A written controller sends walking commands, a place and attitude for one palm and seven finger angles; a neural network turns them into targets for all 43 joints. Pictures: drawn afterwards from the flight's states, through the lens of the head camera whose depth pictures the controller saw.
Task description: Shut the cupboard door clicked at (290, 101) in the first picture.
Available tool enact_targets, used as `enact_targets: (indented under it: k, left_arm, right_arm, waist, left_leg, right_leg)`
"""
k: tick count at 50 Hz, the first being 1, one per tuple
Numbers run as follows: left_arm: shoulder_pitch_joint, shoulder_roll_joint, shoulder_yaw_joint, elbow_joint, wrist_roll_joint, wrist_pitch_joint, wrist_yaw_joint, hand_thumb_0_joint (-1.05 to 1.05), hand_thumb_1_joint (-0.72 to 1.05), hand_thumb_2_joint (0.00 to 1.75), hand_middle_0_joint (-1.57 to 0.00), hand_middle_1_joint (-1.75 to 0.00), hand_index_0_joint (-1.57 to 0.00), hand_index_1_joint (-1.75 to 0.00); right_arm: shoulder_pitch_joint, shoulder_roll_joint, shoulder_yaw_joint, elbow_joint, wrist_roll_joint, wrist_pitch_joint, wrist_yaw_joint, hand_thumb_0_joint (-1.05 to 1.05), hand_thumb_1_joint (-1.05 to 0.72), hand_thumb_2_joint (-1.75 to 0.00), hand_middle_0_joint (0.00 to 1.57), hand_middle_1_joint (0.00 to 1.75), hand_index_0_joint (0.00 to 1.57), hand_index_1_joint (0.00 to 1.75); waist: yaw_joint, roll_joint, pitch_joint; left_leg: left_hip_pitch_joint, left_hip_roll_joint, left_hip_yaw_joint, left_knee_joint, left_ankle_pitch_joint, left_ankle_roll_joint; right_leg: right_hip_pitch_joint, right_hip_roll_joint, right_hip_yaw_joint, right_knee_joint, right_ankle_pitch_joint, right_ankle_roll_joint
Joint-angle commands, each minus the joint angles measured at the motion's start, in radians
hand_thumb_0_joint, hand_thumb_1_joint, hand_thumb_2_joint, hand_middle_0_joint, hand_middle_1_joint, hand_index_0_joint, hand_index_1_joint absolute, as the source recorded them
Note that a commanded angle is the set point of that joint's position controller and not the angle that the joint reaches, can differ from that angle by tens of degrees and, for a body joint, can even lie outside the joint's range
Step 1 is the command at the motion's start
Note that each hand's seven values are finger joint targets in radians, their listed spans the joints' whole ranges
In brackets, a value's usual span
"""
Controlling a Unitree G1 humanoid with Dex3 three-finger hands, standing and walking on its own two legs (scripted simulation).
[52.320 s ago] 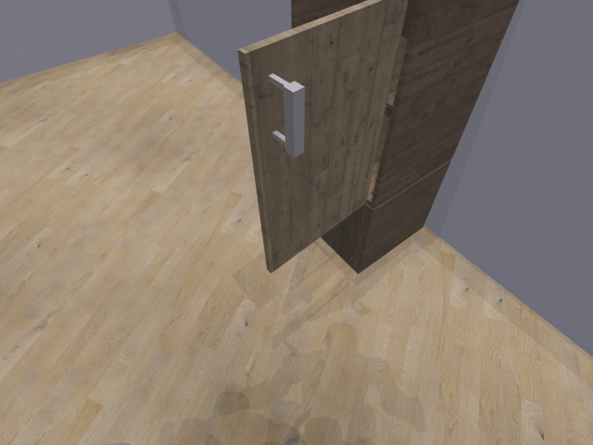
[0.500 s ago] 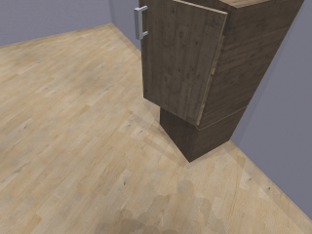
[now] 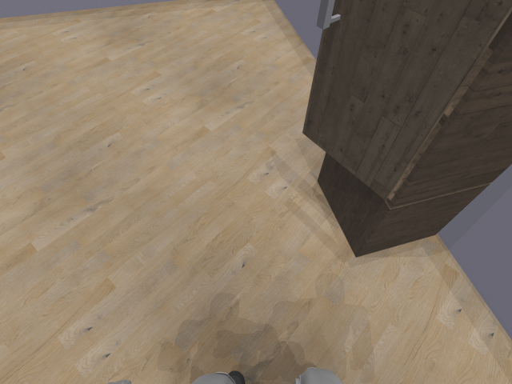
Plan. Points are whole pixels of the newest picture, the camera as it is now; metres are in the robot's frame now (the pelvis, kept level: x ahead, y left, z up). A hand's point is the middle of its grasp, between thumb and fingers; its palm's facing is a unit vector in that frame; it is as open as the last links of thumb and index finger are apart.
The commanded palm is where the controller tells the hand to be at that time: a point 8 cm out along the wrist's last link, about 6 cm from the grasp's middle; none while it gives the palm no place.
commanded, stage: walk to a spot facing it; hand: left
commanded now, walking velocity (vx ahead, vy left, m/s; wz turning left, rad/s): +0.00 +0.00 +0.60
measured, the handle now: out of the picture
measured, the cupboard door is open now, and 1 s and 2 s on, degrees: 22 22 22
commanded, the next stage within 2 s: turn to face it in 1.68 s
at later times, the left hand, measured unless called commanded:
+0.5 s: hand out of the picture -0.01 +0.18 -0.18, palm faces +0.35 -0.90 -0.26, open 7.3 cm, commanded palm none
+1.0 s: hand out of the picture -0.01 +0.15 -0.15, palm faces +0.66 -0.71 -0.25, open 7.3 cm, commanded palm none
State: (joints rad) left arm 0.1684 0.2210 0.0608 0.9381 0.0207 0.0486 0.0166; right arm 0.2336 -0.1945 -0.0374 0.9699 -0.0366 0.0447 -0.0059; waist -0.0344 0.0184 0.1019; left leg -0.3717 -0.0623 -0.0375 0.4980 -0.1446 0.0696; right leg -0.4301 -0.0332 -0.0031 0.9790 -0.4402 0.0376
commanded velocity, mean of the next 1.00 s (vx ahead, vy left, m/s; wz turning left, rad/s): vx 0.17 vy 0.00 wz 0.60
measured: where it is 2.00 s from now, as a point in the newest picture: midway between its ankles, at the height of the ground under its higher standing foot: (168, 330)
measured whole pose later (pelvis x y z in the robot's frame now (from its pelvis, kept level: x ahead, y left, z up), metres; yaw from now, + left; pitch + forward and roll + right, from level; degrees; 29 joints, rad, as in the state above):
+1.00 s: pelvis +0.10 -0.01 +0.01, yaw +42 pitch +2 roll +2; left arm 0.32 0.17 0.05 0.94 0.03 -0.05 0.01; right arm 0.19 -0.23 -0.08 0.93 -0.03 0.05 0.04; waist -0.02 0.01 0.06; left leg -0.59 0.04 0.03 1.10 -0.29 -0.01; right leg -0.13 -0.11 -0.25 0.41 -0.31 0.00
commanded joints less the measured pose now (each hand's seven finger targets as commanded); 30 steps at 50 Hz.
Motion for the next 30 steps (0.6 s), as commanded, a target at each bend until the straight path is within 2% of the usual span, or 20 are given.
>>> enact_targets:
  k: [1, 5, 7, 8, 9, 10, 11, 12, 14, 16, 18, 20, 22, 23, 24, 25, 26, 27, 29, 30]
  left_arm:
    - [0.028, 0.086, 0.025, -0.084, 0.004, -0.022, 0.007, 0.0, 0.9, 0.9, -0.2, -0.3, -0.2, -0.3]
    - [0.073, 0.096, 0.027, -0.088, 0.001, -0.019, 0.011, 0.0, 0.9, 0.9, -0.2, -0.3, -0.2, -0.3]
    - [0.162, 0.12, 0.037, -0.066, -0.001, -0.016, 0.014, 0.0, 0.9, 0.9, -0.2, -0.3, -0.2, -0.3]
    - [0.209, 0.149, 0.046, -0.062, 0.002, -0.021, 0.017, 0.0, 0.9, 0.9, -0.2, -0.3, -0.2, -0.3]
    - [0.21, 0.249, 0.063, -0.077, 0.019, -0.033, 0.024, 0.0, 0.9, 0.9, -0.2, -0.3, -0.2, -0.3]
    - [0.089, 0.276, 0.055, -0.112, 0.02, -0.028, 0.028, 0.0, 0.9, 0.9, -0.2, -0.3, -0.2, -0.3]
    - [-0.041, 0.253, 0.048, -0.146, 0.008, -0.025, 0.031, 0.0, 0.9, 0.9, -0.2, -0.3, -0.2, -0.3]
    - [-0.058, 0.186, 0.038, -0.148, 0.008, -0.04, 0.032, 0.0, 0.9, 0.9, -0.2, -0.3, -0.2, -0.3]
    - [-0.056, 0.148, 0.029, -0.135, 0.012, -0.052, 0.031, 0.0, 0.9, 0.9, -0.2, -0.3, -0.2, -0.3]
    - [0.022, 0.179, 0.035, -0.114, 0.011, -0.057, 0.029, 0.0, 0.9, 0.9, -0.2, -0.3, -0.2, -0.3]
    - [0.104, 0.207, 0.044, -0.094, 0.011, -0.053, 0.026, 0.0, 0.9, 0.9, -0.2, -0.3, -0.2, -0.3]
    - [0.133, 0.227, 0.054, -0.086, 0.013, -0.049, 0.025, 0.0, 0.9, 0.9, -0.2, -0.3, -0.2, -0.3]
    - [0.132, 0.23, 0.055, -0.087, 0.01, -0.045, 0.021, 0.0, 0.9, 0.9, -0.2, -0.3, -0.2, -0.3]
    - [0.12, 0.224, 0.055, -0.093, 0.004, -0.045, 0.019, 0.0, 0.9, 0.9, -0.2, -0.3, -0.2, -0.3]
    - [0.128, 0.199, 0.049, -0.104, -0.001, -0.043, 0.014, 0.0, 0.9, 0.9, -0.2, -0.3, -0.2, -0.3]
    - [0.131, 0.122, 0.033, -0.144, -0.009, -0.042, 0.005, 0.0, 0.9, 0.9, -0.2, -0.3, -0.2, -0.3]
    - [0.048, 0.113, 0.022, -0.19, 0.005, -0.038, 0.005, 0.0, 0.9, 0.9, -0.2, -0.3, -0.2, -0.3]
    - [-0.035, 0.111, 0.025, -0.193, 0.006, -0.031, 0.006, 0.0, 0.9, 0.9, -0.2, -0.3, -0.2, -0.3]
    - [-0.077, 0.123, 0.031, -0.184, 0.004, -0.038, -0.013, 0.0, 0.9, 0.9, -0.2, -0.3, -0.2, -0.3]
    - [-0.053, 0.112, 0.033, -0.168, 0.005, -0.04, -0.022, 0.0, 0.9, 0.9, -0.2, -0.3, -0.2, -0.3]
  right_arm:
    - [0.047, -0.232, -0.07, -0.059, 0.002, -0.009, -0.012, 0.0, -0.9, -0.9, 0.2, 0.3, 0.2, 0.3]
    - [0.014, -0.236, -0.082, -0.08, 0.001, 0.003, -0.007, 0.0, -0.9, -0.9, 0.2, 0.3, 0.2, 0.3]
    - [-0.041, -0.225, -0.085, -0.104, 0.005, 0.011, -0.006, 0.0, -0.9, -0.9, 0.2, 0.3, 0.2, 0.3]
    - [-0.058, -0.196, -0.085, -0.115, 0.013, 0.016, -0.003, 0.0, -0.9, -0.9, 0.2, 0.3, 0.2, 0.3]
    - [-0.034, -0.136, -0.079, -0.123, 0.025, 0.019, 0.004, 0.0, -0.9, -0.9, 0.2, 0.3, 0.2, 0.3]
    - [-0.023, -0.122, -0.085, -0.13, 0.013, 0.013, 0.006, 0.0, -0.9, -0.9, 0.2, 0.3, 0.2, 0.3]
    - [0.017, -0.146, -0.089, -0.127, 0.003, 0.022, 0.013, 0.0, -0.9, -0.9, 0.2, 0.3, 0.2, 0.3]
    - [0.018, -0.127, -0.084, -0.117, 0.003, 0.023, 0.018, 0.0, -0.9, -0.9, 0.2, 0.3, 0.2, 0.3]
    - [0.009, -0.121, -0.073, -0.129, 0.014, 0.012, 0.029, 0.0, -0.9, -0.9, 0.2, 0.3, 0.2, 0.3]
    - [-0.047, -0.106, -0.057, -0.146, 0.02, 0.008, 0.031, 0.0, -0.9, -0.9, 0.2, 0.3, 0.2, 0.3]
    - [-0.1, -0.089, -0.043, -0.16, 0.021, 0.004, 0.033, 0.0, -0.9, -0.9, 0.2, 0.3, 0.2, 0.3]
    - [-0.121, -0.089, -0.038, -0.17, 0.023, -0.001, 0.035, 0.0, -0.9, -0.9, 0.2, 0.3, 0.2, 0.3]
    - [-0.09, -0.105, -0.039, -0.162, 0.022, -0.005, 0.033, 0.0, -0.9, -0.9, 0.2, 0.3, 0.2, 0.3]
    - [-0.038, -0.128, -0.044, -0.148, 0.019, -0.009, 0.031, 0.0, -0.9, -0.9, 0.2, 0.3, 0.2, 0.3]
    - [0.017, -0.19, -0.058, -0.133, 0.013, -0.016, 0.032, 0.0, -0.9, -0.9, 0.2, 0.3, 0.2, 0.3]
    - [0.094, -0.307, -0.087, -0.121, 0.003, -0.023, 0.022, 0.0, -0.9, -0.9, 0.2, 0.3, 0.2, 0.3]
    - [0.162, -0.326, -0.089, -0.094, 0.003, -0.017, 0.015, 0.0, -0.9, -0.9, 0.2, 0.3, 0.2, 0.3]
    - [0.168, -0.31, -0.085, -0.088, 0.0, -0.024, 0.004, 0.0, -0.9, -0.9, 0.2, 0.3, 0.2, 0.3]
    - [0.069, -0.26, -0.069, -0.113, -0.001, -0.032, -0.003, 0.0, -0.9, -0.9, 0.2, 0.3, 0.2, 0.3]
    - [0.022, -0.258, -0.067, -0.124, -0.005, -0.034, -0.004, 0.0, -0.9, -0.9, 0.2, 0.3, 0.2, 0.3]
  waist:
    - [-0.002, 0.095, -0.163]
    - [0.014, 0.15, -0.168]
    - [0.059, 0.144, -0.159]
    - [0.081, 0.09, -0.152]
    - [0.082, -0.145, -0.146]
    - [0.052, -0.246, -0.073]
    - [-0.021, -0.136, -0.079]
    - [-0.028, -0.155, -0.064]
    - [-0.034, -0.202, -0.057]
    - [0.01, -0.192, -0.084]
    - [0.054, -0.198, -0.106]
    - [0.069, -0.23, -0.108]
    - [0.049, -0.231, -0.123]
    - [0.017, -0.198, -0.157]
    - [-0.008, -0.062, -0.211]
    - [-0.045, 0.26, -0.26]
    - [-0.084, 0.208, -0.255]
    - [-0.097, 0.24, -0.226]
    - [-0.056, 0.181, -0.11]
    - [-0.029, 0.16, -0.088]
  left_leg:
    - [0.142, 0.253, -0.389, -0.247, -0.175, 0.081]
    - [0.093, 0.211, -0.402, -0.236, -0.161, 0.06]
    - [-0.026, 0.154, -0.373, -0.223, -0.235, 0.018]
    - [-0.127, 0.096, -0.325, -0.15, -0.294, -0.025]
    - [-0.275, -0.035, -0.179, 0.141, -0.366, -0.102]
    - [-0.31, -0.069, -0.057, 0.503, -0.399, -0.125]
    - [-0.221, -0.005, -0.068, 0.69, -0.357, -0.109]
    - [-0.238, 0.03, -0.058, 0.744, -0.308, -0.108]
    - [-0.246, 0.069, -0.009, 0.694, -0.281, -0.122]
    - [-0.201, 0.07, 0.053, 0.526, -0.298, -0.131]
    - [-0.15, 0.057, 0.108, 0.388, -0.299, -0.125]
    - [-0.106, 0.055, 0.133, 0.268, -0.29, -0.114]
    - [0.004, 0.04, 0.153, 0.135, -0.2, -0.102]
    - [0.114, 0.042, 0.139, 0.021, -0.096, -0.091]
    - [0.299, 0.135, 0.025, -0.042, 0.135, -0.049]
    - [0.48, 0.403, -0.328, -0.041, 0.49, 0.102]
    - [0.45, 0.48, -0.388, -0.096, 0.316, 0.181]
    - [0.386, 0.421, -0.402, -0.138, 0.081, 0.162]
    - [0.229, 0.358, -0.379, -0.194, -0.235, 0.125]
    - [0.198, 0.326, -0.34, -0.205, -0.278, 0.107]
  right_leg:
    - [-0.022, 0.021, 0.008, -0.078, 0.008, 0.006]
    - [0.093, 0.059, -0.009, -0.25, 0.01, 0.0]
    - [0.266, 0.072, -0.033, -0.432, 0.074, -0.011]
    - [0.373, 0.02, 0.014, -0.597, 0.084, -0.033]
    - [0.431, -0.222, 0.323, -0.794, -0.104, -0.125]
    - [0.243, -0.457, 0.468, -0.862, -0.125, -0.219]
    - [0.104, -0.428, 0.36, -0.805, -0.05, -0.23]
    - [0.121, -0.331, 0.281, -0.747, 0.065, -0.205]
    - [0.215, -0.279, 0.104, -0.633, 0.443, -0.19]
    - [0.321, -0.277, 0.014, -0.548, 0.706, -0.176]
    - [0.383, -0.279, -0.012, -0.503, 0.823, -0.159]
    - [0.413, -0.293, -0.029, -0.464, 0.874, -0.146]
    - [0.372, -0.284, -0.065, -0.407, 0.85, -0.111]
    - [0.329, -0.27, -0.096, -0.325, 0.81, -0.078]
    - [0.184, -0.224, -0.145, -0.171, 0.61, -0.025]
    - [-0.092, -0.089, -0.177, 0.045, -0.062, 0.04]
    - [-0.159, -0.069, -0.084, 0.139, -0.268, 0.019]
    - [-0.204, -0.077, -0.029, 0.171, -0.203, 0.012]
    - [-0.205, -0.088, 0.005, 0.144, -0.079, 0.008]
    - [-0.185, -0.078, -0.007, 0.091, -0.044, 0.009]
